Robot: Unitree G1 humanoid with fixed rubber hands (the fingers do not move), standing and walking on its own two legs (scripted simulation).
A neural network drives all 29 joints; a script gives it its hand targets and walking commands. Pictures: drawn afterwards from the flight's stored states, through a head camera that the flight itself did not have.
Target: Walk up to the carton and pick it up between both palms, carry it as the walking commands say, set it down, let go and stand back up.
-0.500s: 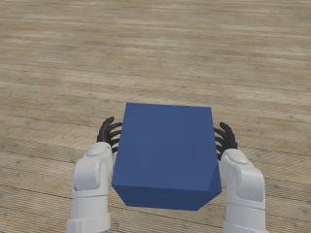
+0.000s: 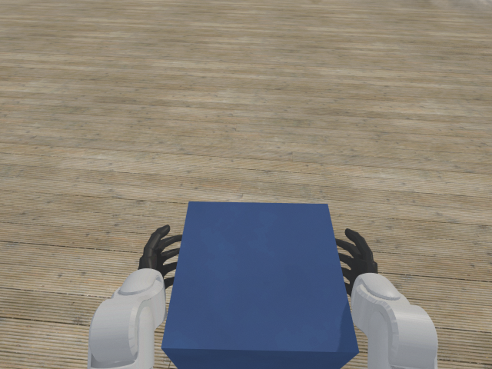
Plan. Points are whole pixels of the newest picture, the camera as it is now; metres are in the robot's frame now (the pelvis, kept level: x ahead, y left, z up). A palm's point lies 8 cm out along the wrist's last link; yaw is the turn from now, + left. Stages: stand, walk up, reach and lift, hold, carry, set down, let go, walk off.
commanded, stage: carry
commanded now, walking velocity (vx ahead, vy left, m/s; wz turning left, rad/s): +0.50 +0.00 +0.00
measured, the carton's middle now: (255, 300) +0.24 -0.01 +0.03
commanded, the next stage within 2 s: none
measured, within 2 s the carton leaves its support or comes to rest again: neither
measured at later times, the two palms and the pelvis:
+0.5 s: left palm (175, 157) +0.54 +0.17 +0.09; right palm (308, 155) +0.55 -0.13 +0.09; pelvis +0.31 +0.01 -0.01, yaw +1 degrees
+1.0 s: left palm (192, 93) +0.89 +0.17 +0.09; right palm (287, 94) +0.89 -0.13 +0.09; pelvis +0.66 +0.02 -0.02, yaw +1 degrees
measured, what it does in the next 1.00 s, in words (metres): walks ahead: right foot, then left foot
